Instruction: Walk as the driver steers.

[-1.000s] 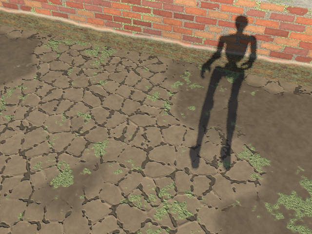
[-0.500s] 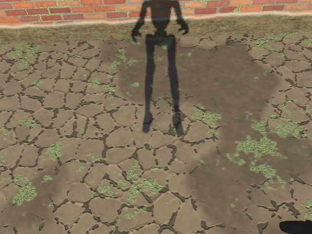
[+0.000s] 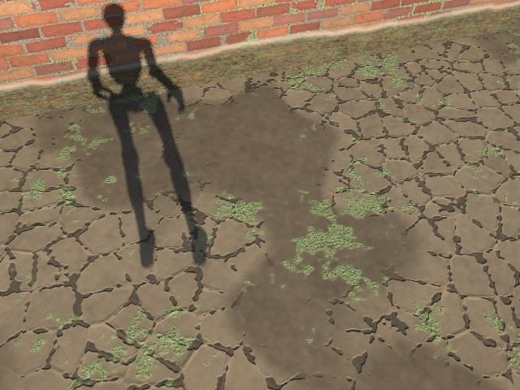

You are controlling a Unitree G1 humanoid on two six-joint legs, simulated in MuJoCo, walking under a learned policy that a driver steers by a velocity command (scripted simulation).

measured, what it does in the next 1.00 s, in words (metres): shifts its weight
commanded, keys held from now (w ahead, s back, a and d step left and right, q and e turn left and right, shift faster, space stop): no key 0.20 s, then w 0.80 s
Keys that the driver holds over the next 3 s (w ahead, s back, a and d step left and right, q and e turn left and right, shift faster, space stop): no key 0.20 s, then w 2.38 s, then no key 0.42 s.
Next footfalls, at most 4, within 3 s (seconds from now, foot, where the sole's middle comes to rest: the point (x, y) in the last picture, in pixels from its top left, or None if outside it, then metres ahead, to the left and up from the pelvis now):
none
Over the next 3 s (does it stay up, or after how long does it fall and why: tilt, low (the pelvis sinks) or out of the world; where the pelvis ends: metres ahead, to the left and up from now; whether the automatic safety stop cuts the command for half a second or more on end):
stays up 0.07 0.01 0.01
